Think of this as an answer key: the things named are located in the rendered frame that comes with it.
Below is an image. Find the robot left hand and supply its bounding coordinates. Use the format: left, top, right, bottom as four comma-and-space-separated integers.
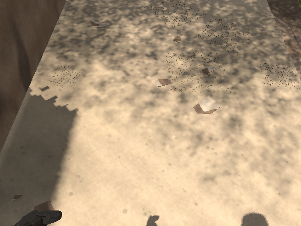
14, 210, 62, 226

